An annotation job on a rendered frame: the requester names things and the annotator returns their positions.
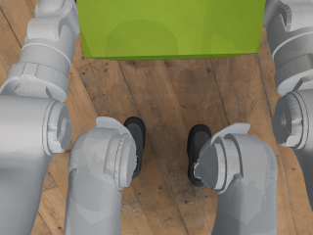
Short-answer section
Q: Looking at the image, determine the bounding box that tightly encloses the robot left upper arm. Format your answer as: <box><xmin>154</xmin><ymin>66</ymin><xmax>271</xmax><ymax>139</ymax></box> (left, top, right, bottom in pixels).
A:
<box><xmin>0</xmin><ymin>94</ymin><xmax>72</xmax><ymax>235</ymax></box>

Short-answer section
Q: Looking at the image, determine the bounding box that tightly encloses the robot right upper arm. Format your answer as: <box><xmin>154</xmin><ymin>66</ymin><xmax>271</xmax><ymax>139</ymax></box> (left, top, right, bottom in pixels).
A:
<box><xmin>271</xmin><ymin>88</ymin><xmax>313</xmax><ymax>212</ymax></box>

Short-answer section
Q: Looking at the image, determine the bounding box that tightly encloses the carton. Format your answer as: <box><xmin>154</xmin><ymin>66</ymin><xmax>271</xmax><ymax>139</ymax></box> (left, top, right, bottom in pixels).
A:
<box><xmin>76</xmin><ymin>0</ymin><xmax>266</xmax><ymax>61</ymax></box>

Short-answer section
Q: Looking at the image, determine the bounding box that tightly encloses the left robot forearm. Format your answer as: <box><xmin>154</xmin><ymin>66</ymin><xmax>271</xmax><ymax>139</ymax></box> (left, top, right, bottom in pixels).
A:
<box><xmin>0</xmin><ymin>0</ymin><xmax>80</xmax><ymax>103</ymax></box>

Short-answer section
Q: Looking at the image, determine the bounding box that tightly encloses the right robot shin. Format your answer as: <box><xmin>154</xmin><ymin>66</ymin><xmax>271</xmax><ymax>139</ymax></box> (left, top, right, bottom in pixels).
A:
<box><xmin>194</xmin><ymin>122</ymin><xmax>278</xmax><ymax>188</ymax></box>

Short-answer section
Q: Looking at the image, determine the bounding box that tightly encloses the left robot thigh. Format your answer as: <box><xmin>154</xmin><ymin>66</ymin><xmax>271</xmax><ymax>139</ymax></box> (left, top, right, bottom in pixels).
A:
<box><xmin>63</xmin><ymin>127</ymin><xmax>136</xmax><ymax>235</ymax></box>

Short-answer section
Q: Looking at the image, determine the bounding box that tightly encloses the right robot forearm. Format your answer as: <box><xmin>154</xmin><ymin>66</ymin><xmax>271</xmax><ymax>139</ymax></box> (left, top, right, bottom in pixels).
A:
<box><xmin>263</xmin><ymin>0</ymin><xmax>313</xmax><ymax>96</ymax></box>

